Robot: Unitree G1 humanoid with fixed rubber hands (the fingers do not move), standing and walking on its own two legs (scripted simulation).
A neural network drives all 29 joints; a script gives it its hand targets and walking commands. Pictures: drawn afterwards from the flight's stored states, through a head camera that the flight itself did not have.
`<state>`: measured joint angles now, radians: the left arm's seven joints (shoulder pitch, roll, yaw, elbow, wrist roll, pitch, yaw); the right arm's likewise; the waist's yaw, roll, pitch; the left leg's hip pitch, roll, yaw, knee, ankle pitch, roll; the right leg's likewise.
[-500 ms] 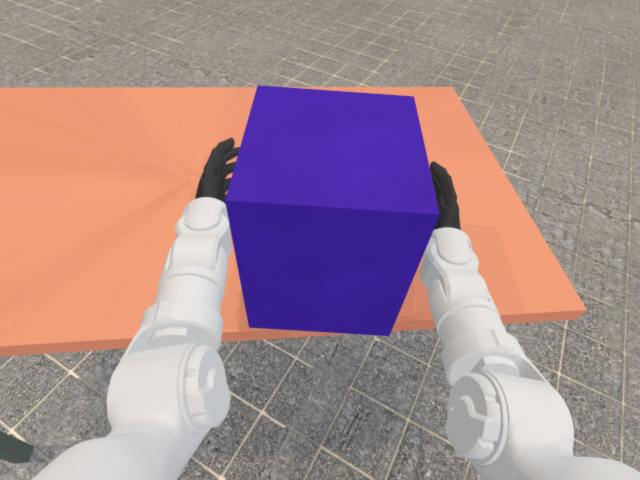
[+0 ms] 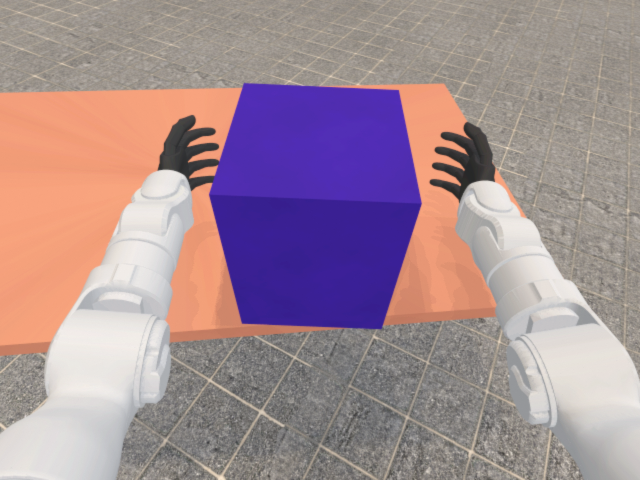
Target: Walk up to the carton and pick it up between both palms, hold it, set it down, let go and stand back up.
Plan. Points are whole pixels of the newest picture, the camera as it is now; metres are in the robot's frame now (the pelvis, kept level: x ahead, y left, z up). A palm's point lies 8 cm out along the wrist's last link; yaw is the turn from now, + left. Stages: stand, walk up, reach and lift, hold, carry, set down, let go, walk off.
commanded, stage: set down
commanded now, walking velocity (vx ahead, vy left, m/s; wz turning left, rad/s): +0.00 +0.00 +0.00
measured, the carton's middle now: (316, 212) +0.44 +0.01 +0.10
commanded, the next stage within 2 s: none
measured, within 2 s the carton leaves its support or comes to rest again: neither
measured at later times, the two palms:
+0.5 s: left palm (172, 152) +0.44 +0.17 +0.20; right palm (472, 168) +0.41 -0.17 +0.19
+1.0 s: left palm (151, 151) +0.42 +0.18 +0.22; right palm (496, 185) +0.38 -0.19 +0.20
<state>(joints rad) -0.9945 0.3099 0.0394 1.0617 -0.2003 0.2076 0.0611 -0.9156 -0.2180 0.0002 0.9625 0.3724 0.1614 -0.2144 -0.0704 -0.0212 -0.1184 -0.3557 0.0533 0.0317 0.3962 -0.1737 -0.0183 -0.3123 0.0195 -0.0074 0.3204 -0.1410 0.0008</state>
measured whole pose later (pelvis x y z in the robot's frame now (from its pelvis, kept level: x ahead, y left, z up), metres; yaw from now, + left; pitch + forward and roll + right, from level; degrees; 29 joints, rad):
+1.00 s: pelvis -0.02 +0.00 +0.00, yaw +0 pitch -1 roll +0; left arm -0.98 0.35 0.13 0.77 -0.17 0.56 0.00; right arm -0.83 -0.23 0.03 0.66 0.41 0.40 -0.24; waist -0.08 -0.04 -0.05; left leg -0.19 0.04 0.03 0.34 -0.14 -0.02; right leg -0.17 0.01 0.00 0.31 -0.13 0.00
